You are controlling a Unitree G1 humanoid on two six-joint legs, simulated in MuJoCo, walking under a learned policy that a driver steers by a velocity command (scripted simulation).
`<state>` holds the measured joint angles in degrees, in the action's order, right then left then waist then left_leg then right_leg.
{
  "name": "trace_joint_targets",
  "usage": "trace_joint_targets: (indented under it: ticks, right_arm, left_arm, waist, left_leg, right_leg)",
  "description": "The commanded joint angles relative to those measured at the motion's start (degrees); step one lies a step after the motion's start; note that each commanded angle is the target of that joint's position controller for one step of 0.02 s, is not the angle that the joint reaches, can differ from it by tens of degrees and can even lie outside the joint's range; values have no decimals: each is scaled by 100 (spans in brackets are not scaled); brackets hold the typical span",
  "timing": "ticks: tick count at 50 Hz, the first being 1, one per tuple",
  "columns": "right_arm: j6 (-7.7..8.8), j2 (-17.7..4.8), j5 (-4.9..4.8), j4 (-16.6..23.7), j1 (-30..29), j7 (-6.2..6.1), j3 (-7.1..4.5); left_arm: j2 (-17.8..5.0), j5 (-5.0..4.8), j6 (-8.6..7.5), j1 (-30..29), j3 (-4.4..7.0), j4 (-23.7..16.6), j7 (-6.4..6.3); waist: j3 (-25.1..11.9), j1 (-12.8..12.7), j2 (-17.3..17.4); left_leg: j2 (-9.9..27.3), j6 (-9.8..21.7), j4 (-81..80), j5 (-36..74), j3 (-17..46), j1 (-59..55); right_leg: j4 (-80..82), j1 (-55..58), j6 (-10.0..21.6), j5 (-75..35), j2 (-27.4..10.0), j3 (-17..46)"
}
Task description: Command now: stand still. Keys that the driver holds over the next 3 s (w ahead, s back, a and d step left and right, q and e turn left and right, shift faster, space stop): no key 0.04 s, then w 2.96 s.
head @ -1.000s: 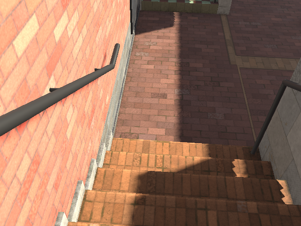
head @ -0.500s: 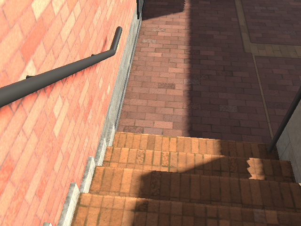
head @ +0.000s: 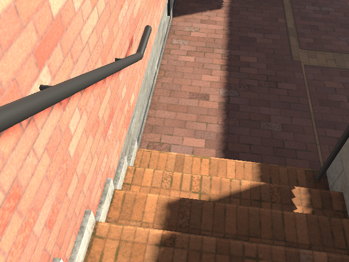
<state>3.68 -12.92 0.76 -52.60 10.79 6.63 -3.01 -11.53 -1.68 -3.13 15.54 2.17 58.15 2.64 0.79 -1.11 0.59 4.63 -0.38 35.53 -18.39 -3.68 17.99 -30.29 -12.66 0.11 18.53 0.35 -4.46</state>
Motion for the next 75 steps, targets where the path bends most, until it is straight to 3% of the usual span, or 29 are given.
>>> trace_joint_targets:
  ticks: [1, 6, 9, 12, 14, 16, 20, 23, 25, 33, 36, 37, 38, 40, 43, 45, 47, 50, 53, 58, 60, 61, 63, 64, 66, 68, 71, 73, 75]
  right_arm:
    - [73, -667, 32, 49, 364, -14, -149]
    - [34, -1316, 318, -95, 711, -298, -473]
    - [74, -697, 258, -152, 1036, -543, -376]
    - [37, -644, 318, 97, 50, -653, -313]
    - [118, -28, 365, 513, -637, -573, -180]
    - [296, -118, 171, 328, -546, -569, -146]
    - [89, 229, 501, -153, 486, -391, 67]
    - [-13, -38, 567, 142, 126, -284, 122]
    - [-31, 68, 544, 298, -201, -315, 243]
    - [-84, -248, 543, 753, -883, -249, 328]
    - [46, -1058, 460, -324, 2262, -340, -115]
    - [-38, -1261, 590, -675, 3792, -277, -212]
    - [8, -1400, 586, -773, 4115, -183, -193]
    - [128, -1029, 438, -484, 2982, -182, -106]
    - [277, 819, 658, -15, 991, -386, 574]
    - [426, 78, 363, -19, 1127, -547, 485]
    - [487, -144, 505, -352, 1808, -506, 477]
    - [623, 609, 266, -618, 2704, -914, 709]
    - [380, -70, 429, -326, 2067, -624, 582]
    - [42, -185, 315, -887, 3136, -640, 438]
    - [4, -305, 673, -1014, 2986, -94, 385]
    - [90, 540, 534, -1278, 3957, 103, 524]
    - [213, -100, 104, 81, 1642, 169, 405]
    - [264, 20, 184, 258, 1312, -1, 402]
    - [226, 246, 485, 115, 1425, -131, 383]
    - [70, 390, 809, -9, 1616, 5, 369]
    - [50, 256, 715, -114, 1935, 135, 361]
    - [164, -55, 772, 337, 242, 20, 380]
    - [210, 1, 655, 265, -61, -79, 487]
  left_arm:
    - [-428, 17, -10, 348, 74, -55, -16]
    - [-680, 294, 7, 58, 247, -248, -176]
    - [-52, 422, -130, 111, 150, -350, -308]
    - [-78, 494, -371, 861, 207, -277, -317]
    - [-1005, 653, -514, 2810, 448, 236, -239]
    - [-870, 883, -512, 2727, 354, 402, -41]
    - [439, 836, -273, 1149, -88, 16, -88]
    - [266, 655, -441, 1068, -241, -99, -351]
    - [-44, 868, -533, 1787, -301, 243, -357]
    - [-365, 554, -286, 1989, -227, 362, -218]
    - [-657, 729, -83, 1571, -202, 298, 129]
    - [-57, 593, -93, 2485, -258, 605, 347]
    - [-211, 444, -198, 1957, -182, 82, 411]
    - [-356, 363, -394, 266, -195, -663, 215]
    - [-101, 689, -271, 294, -246, -562, -77]
    - [-71, 743, -98, 426, -238, -388, 31]
    - [24, 743, -123, 792, -350, -286, 119]
    - [-338, 701, -142, -915, -368, -782, -35]
    - [-471, 603, -30, -1129, -322, -1006, 60]
    - [-618, 421, -52, -1535, -309, -920, 11]
    - [-1321, 312, -346, 1608, 31, 39, 29]
    - [-1714, 442, -292, 3054, 179, 373, 197]
    - [-1805, 844, -151, 3221, 350, 420, 77]
    - [-1265, 930, -99, 2251, 196, 238, 0]
    - [132, 819, -279, 344, -358, -221, -123]
    - [338, 549, -512, -357, -536, -389, -238]
    - [-537, 686, -623, 700, -418, -38, -286]
    - [-85, 521, -704, 2105, -600, 440, -521]
    - [-18, 546, -613, 1641, -708, 115, -519]
  waist:
    - [-116, 85, 99]
    - [365, 353, 316]
    - [369, 375, 670]
    - [328, -283, 177]
    - [202, -969, -1480]
    - [1021, -766, -71]
    - [579, 238, -104]
    - [193, 45, -297]
    - [332, -199, 17]
    - [897, -620, -194]
    - [216, 769, 564]
    - [-1449, 918, 1893]
    - [-1904, 892, 1513]
    - [-519, 905, 395]
    - [819, -353, -184]
    - [363, -240, 255]
    - [53, -295, 213]
    - [-188, 667, -391]
    - [205, 329, 192]
    - [678, 944, -135]
    - [-455, -337, -496]
    - [-2113, -477, -1874]
    - [-1503, -1437, -1148]
    - [-561, -932, -63]
    - [535, 385, 188]
    - [754, 614, 29]
    - [49, 522, -53]
    - [156, -439, -213]
    - [-157, -257, -125]
  left_leg:
    - [-16, 212, -494, 2017, -53, -653]
    - [524, 986, -1485, -2076, 767, -521]
    - [1410, 1793, -1949, -2466, 1914, -513]
    - [928, 1546, -979, -1522, 1042, 915]
    - [-618, 634, 2399, -1783, -15, 3162]
    - [-308, 678, 3414, -752, 1715, 4911]
    - [190, 673, 3230, 2071, 1061, 3436]
    - [252, 408, 1321, 4306, 809, 2569]
    - [262, 351, 303, 5698, 595, 1831]
    - [197, 464, -1301, 3391, 382, 1021]
    - [52, 676, -2174, 4043, -100, -2500]
    - [886, 1877, 171, 7136, 723, -5659]
    - [1276, 2220, 406, 7646, 1615, -6141]
    - [1877, 2382, -843, 3119, 2387, -4231]
    - [1212, 1866, -1547, 1822, 1715, 708]
    - [705, 1902, -1490, 1670, 995, 1819]
    - [624, 1900, -822, 1634, 1165, 2289]
    - [333, 1211, 619, 735, 994, -39]
    - [114, 1212, 531, -703, 931, 2592]
    - [518, 1209, 1935, 360, 1906, -751]
    - [-77, 892, 4738, 2011, 1183, 1045]
    - [-934, 369, 8022, -2253, 555, 3444]
    - [-737, 213, 9684, -3194, 448, 6624]
    - [-225, 399, 8296, -1782, 804, 6427]
    - [530, 974, 5507, 1016, 1229, 4023]
    - [486, 1117, 3397, 2754, 749, 2362]
    - [87, 666, 4091, 3359, 504, 2416]
    - [527, 438, 2094, 4284, 1071, 5125]
    - [256, 376, 450, 5852, 507, 2611]
  right_leg:
    - [421, -387, 13, -1092, 18, -2]
    - [63, -893, 336, 1290, 91, -67]
    - [-774, -814, 556, 885, -27, -135]
    - [-162, 1172, 727, -67, 118, -142]
    - [1170, 2865, 1920, -1602, -1742, 3098]
    - [1267, 3014, 2278, -1731, -2482, 3370]
    - [732, 667, 1277, -1853, -1160, 1011]
    - [409, -276, 1200, -965, -757, 530]
    - [-135, -904, 1143, -508, -681, 402]
    - [-1546, 187, 1238, -627, -961, 1430]
    - [-4764, -1029, 759, -1343, -441, 875]
    - [-8152, -3062, 257, 2510, 501, 602]
    - [-8875, -4129, 227, 2774, 549, 620]
    - [-8293, -5840, 229, 1711, -179, 495]
    - [-4897, -4024, 723, -1611, -1353, 1354]
    - [-3484, -2655, 444, -2062, -1044, 800]
    - [-4219, -2053, 180, -2623, -785, 600]
    - [-707, -3760, -11, -5190, -1198, 1106]
    - [-1145, -944, -11, -4656, -567, 290]
    - [1607, -1635, 99, -3274, -779, 593]
    - [869, 2447, 658, -5332, -791, 225]
    - [-1306, 5940, 2174, -8625, -1948, 912]
    - [-793, 5942, 2236, -6382, -2677, 2284]
    - [-332, 3934, 1734, -3643, -2433, 2096]
    - [607, -735, 1309, -1576, -1652, 1173]
    - [1167, -2979, 1615, -1188, -1343, 627]
    - [-338, -2680, 1815, -1421, -1128, 966]
    - [-938, 267, 1595, -1120, -1418, 1764]
    - [-1512, -1664, 1382, -85, -769, 1184]
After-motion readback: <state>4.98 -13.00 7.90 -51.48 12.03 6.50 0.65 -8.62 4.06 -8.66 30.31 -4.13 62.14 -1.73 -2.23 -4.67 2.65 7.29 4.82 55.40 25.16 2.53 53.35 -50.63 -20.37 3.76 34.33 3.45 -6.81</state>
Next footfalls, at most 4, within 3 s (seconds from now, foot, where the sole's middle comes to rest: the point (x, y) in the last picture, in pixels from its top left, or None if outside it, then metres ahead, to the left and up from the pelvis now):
0.72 left None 0.35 0.11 -0.95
1.20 right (205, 258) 0.64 -0.13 -1.13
1.66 left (164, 220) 0.91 0.08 -1.31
2.04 right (193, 211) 0.98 -0.09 -1.31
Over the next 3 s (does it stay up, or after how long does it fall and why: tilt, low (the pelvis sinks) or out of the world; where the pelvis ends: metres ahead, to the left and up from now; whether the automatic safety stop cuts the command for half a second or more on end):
stays up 1.47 -0.12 -0.83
